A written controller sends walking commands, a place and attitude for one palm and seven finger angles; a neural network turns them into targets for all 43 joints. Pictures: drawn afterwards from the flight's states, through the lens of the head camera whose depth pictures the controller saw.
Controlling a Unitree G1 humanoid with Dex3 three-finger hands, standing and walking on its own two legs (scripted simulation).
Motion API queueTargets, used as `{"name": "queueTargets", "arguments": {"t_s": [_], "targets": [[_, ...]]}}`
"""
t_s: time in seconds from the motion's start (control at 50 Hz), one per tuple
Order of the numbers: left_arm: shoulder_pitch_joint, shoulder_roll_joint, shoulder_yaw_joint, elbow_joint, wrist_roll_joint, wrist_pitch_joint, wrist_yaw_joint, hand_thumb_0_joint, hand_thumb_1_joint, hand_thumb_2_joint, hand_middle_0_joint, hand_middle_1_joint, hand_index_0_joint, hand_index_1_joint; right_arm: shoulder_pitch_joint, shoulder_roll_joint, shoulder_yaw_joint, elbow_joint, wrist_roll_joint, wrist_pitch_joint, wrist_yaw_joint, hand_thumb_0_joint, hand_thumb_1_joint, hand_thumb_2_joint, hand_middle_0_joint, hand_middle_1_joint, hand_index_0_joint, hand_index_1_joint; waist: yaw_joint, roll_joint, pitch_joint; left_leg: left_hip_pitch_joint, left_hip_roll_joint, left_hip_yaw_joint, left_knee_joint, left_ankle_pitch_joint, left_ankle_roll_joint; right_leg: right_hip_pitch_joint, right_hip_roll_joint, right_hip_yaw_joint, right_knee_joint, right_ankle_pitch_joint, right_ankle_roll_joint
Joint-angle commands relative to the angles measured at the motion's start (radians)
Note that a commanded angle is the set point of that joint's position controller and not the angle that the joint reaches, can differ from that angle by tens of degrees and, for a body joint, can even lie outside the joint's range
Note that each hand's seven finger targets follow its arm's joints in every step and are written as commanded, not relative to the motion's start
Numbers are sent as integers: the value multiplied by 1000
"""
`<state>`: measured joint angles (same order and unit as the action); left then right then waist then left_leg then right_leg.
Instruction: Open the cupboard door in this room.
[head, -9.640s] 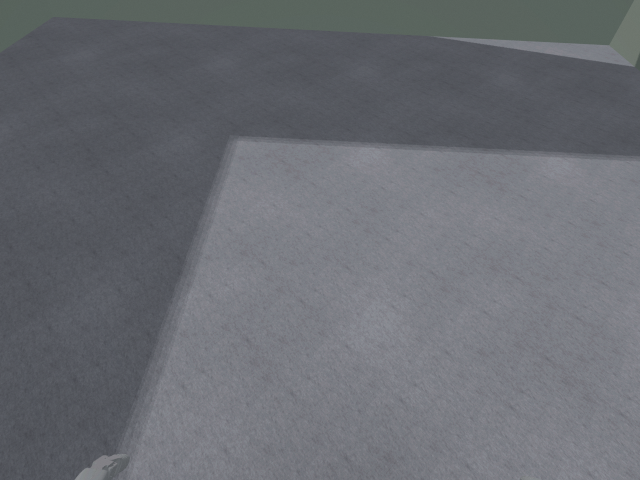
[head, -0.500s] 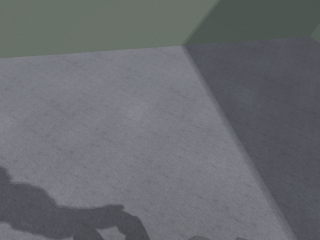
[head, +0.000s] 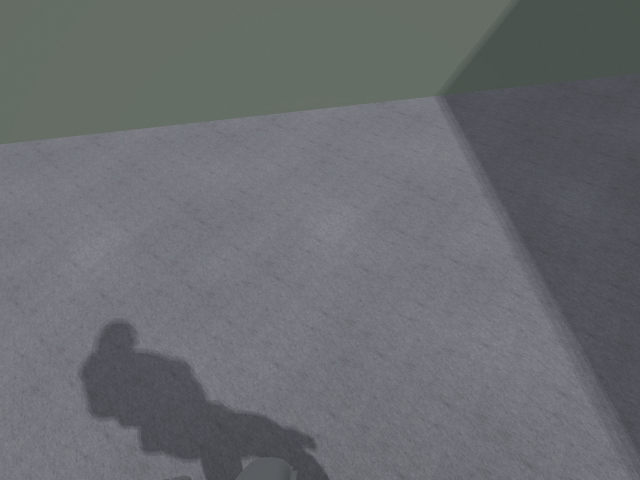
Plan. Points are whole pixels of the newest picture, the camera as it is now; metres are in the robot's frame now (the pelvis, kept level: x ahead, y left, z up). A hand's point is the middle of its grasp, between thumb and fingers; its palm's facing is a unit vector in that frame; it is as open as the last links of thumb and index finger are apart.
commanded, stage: turn or walk to find it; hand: left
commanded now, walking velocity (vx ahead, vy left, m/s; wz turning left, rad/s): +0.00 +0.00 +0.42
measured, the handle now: out of the picture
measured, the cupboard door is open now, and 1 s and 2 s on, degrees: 0 0 0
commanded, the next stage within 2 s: none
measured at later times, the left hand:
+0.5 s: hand out of the picture -0.03 +0.27 -0.18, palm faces +0.27 -0.93 -0.24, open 7.4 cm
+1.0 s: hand out of the picture -0.03 +0.19 -0.14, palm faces +0.41 -0.87 -0.28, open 7.4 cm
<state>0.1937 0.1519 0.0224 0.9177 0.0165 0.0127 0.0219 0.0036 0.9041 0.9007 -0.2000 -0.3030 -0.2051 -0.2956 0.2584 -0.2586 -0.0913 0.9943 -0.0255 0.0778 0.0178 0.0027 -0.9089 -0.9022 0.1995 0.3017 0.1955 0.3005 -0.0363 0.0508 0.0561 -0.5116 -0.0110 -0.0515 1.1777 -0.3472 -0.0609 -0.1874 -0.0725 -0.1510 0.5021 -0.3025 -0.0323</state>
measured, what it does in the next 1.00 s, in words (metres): steps on the spot, turning left: left foot, then right foot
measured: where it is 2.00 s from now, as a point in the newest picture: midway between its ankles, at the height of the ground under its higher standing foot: outside the picture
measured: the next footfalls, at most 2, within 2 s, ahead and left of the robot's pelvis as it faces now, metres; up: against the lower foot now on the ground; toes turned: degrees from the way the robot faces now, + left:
left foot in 0.30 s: +0.00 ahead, +0.15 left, +0.00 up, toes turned +13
right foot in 0.78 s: +0.05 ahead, -0.08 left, +0.00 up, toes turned +14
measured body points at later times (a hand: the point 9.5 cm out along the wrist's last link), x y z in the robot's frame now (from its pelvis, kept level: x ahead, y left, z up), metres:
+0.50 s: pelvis -0.02 +0.05 +0.00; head +0.00 +0.08 +0.45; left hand -0.04 +0.32 -0.16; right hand +0.15 -0.16 -0.13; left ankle -0.04 +0.15 -0.74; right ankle -0.02 -0.10 -0.66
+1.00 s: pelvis -0.03 -0.02 +0.00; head +0.01 -0.05 +0.45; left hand -0.05 +0.23 -0.12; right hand +0.09 -0.25 -0.17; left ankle -0.12 +0.12 -0.64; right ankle +0.01 -0.09 -0.74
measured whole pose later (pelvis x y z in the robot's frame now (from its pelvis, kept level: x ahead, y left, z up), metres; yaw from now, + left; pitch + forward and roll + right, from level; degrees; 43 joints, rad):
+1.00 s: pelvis -0.03 -0.02 +0.00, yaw +25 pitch -1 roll +3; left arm 0.20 0.15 0.02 0.92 0.02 0.01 0.02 0.00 0.90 0.90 -0.20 -0.30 -0.21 -0.30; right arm 0.26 -0.26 -0.09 1.00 -0.03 0.08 0.02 0.00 -0.91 -0.90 0.20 0.30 0.20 0.30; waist -0.03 0.05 0.06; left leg -0.49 0.00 -0.05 1.20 -0.34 -0.06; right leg -0.21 -0.08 -0.17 0.50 -0.28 -0.04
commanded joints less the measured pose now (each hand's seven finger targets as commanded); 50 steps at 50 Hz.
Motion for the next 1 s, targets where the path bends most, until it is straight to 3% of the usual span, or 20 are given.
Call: {"name": "queueTargets", "arguments": {"t_s": [0.0,0.16,0.24,0.26,0.28,0.3,0.32,0.36,0.44,0.6,0.68,0.72,0.74,0.76,0.78,0.8,0.82,0.86,0.9,0.98], "targets": [[35,194,52,-48,3,-29,17,0,900,900,-200,-300,-200,-300,-42,-49,-6,-67,2,-17,-3,0,-900,-900,200,300,200,300,43,-215,-16,-70,48,18,-14,-14,-21,74,-254,152,-186,353,-81],[119,256,71,0,17,-17,12,0,900,900,-200,-300,-200,-300,-149,-22,22,-96,17,-37,-6,0,-900,-900,200,300,200,300,95,-253,-72,75,43,111,-391,-130,-2,155,-292,114,-87,573,-113],[70,263,77,10,5,-9,9,0,900,900,-200,-300,-200,-300,-60,-47,21,-76,17,-53,-8,0,-900,-900,200,300,200,300,32,-215,-122,295,38,140,-713,113,20,83,-262,29,51,502,-32],[78,237,72,-2,-5,-3,7,0,900,900,-200,-300,-200,-300,-16,-99,9,-69,13,-65,-8,0,-900,-900,200,300,200,300,7,-73,-162,452,105,61,-808,297,48,-36,-214,-16,189,358,22],[84,169,56,-37,-11,2,1,0,900,900,-200,-300,-200,-300,18,-200,-14,-71,6,-72,-14,0,-900,-900,200,300,200,300,-9,225,-164,601,357,-268,-810,691,164,-328,-77,-47,383,-174,102],[27,159,40,-56,-3,13,6,0,900,900,-200,-300,-200,-300,63,-240,-21,-55,11,-60,-20,0,-900,-900,200,300,200,300,-35,223,-166,550,438,-281,-806,855,256,-341,-49,41,512,-380,105],[-4,171,45,-48,1,22,9,0,900,900,-200,-300,-200,-300,46,-207,-12,-46,6,-60,-28,0,-900,-900,200,300,200,300,-30,152,-127,492,403,-221,-813,781,263,-334,-60,91,572,-330,96],[-11,178,54,-26,-2,27,1,0,900,900,-200,-300,-200,-300,-62,-160,2,-78,4,-61,-40,0,-900,-900,200,300,200,300,5,169,-56,415,319,-170,-825,663,238,-358,-63,119,622,-209,106],[22,178,54,-2,-2,21,-10,0,900,900,-200,-300,-200,-300,-82,-139,11,-91,10,-72,-39,0,-900,-900,200,300,200,300,30,87,-63,422,246,-100,-830,674,207,-332,-41,118,612,-106,118],[-64,153,46,-58,-6,22,-3,0,900,900,-200,-300,-200,-300,-32,-147,-5,-95,0,-64,-33,0,-900,-900,200,300,200,300,0,100,-65,402,250,-210,-825,574,239,-282,-8,125,407,-150,124],[-24,146,45,-59,-13,12,-1,0,900,900,-200,-300,-200,-300,-61,-150,-11,-108,-3,-57,-29,0,-900,-900,200,300,200,300,23,122,-88,333,221,-247,-787,559,224,-140,32,105,196,-115,107],[44,155,50,-41,-13,-1,1,0,900,900,-200,-300,-200,-300,-78,-140,-15,-112,3,-54,-27,0,-900,-900,200,300,200,300,58,89,-112,252,179,-235,-724,476,182,11,37,91,-5,52,102],[77,189,56,-36,-8,-11,4,0,900,900,-200,-300,-200,-300,-70,-112,-13,-113,12,-56,-23,0,-900,-900,200,300,200,300,72,13,-127,169,130,-206,-661,352,135,133,-9,131,-130,143,92],[108,270,72,-33,8,-24,12,0,900,900,-200,-300,-200,-300,-50,-49,-3,-125,20,-58,-18,0,-900,-900,200,300,200,300,83,-220,-159,6,15,-73,-483,67,64,267,-232,332,-192,212,30],[109,323,79,-42,9,-22,14,0,900,900,-200,-300,-200,-300,-77,-38,-3,-149,15,-54,-21,0,-900,-900,200,300,200,300,95,-347,-119,-69,-56,-6,-267,-256,30,176,-417,494,-208,351,-86],[76,290,71,-58,1,-18,16,0,900,900,-200,-300,-200,-300,-68,-75,-13,-130,7,-37,-21,0,-900,-900,200,300,200,300,81,-238,-98,-31,-17,-63,-105,-219,37,51,-403,433,-232,234,-124],[-3,256,74,-72,0,-20,19,0,900,900,-200,-300,-200,-300,-43,-76,-17,-107,2,-24,-16,0,-900,-900,200,300,200,300,48,-296,-43,-37,5,-76,-25,-164,38,-42,-356,391,-278,69,-109],[-79,208,54,-92,-2,-16,14,0,900,900,-200,-300,-200,-300,-9,-66,-19,-68,-1,-16,-5,0,-900,-900,200,300,200,300,6,-203,24,-34,22,-37,62,-48,25,-89,-257,258,-259,51,-56],[-54,185,47,-85,-3,-25,11,0,900,900,-200,-300,-200,-300,23,-49,-15,-50,0,-14,-1,0,-900,-900,200,300,200,300,5,-208,16,-42,20,-11,82,18,8,-56,-218,173,-241,131,-40],[30,191,51,-55,0,-30,16,0,900,900,-200,-300,-200,-300,-12,-48,-7,-53,1,-15,-1,0,-900,-900,200,300,200,300,39,-198,-23,-59,42,6,14,15,-17,57,-241,157,-216,226,-65]]}}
